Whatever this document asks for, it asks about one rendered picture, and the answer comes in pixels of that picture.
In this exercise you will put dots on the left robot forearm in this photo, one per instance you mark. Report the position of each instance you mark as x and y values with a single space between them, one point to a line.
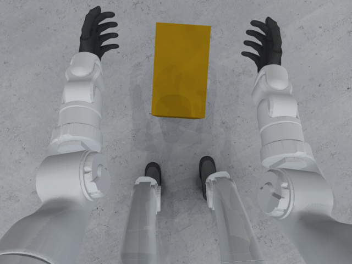
80 112

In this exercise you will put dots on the robot right hand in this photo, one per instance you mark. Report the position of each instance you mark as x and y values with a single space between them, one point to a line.
270 51

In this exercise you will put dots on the robot right thigh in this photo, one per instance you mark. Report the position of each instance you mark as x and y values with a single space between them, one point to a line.
237 240

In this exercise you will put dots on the robot right upper arm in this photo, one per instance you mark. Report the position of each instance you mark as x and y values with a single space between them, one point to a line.
300 202

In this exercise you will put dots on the carton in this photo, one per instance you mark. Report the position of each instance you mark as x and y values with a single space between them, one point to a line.
180 70

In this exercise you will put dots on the robot left shin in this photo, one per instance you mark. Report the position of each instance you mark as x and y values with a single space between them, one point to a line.
143 179

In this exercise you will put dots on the right robot forearm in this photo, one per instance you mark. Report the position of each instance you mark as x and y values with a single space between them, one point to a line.
283 144

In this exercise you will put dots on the robot left upper arm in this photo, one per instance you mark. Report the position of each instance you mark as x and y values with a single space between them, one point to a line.
69 186

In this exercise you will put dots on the robot left hand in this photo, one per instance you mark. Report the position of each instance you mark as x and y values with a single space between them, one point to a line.
90 39

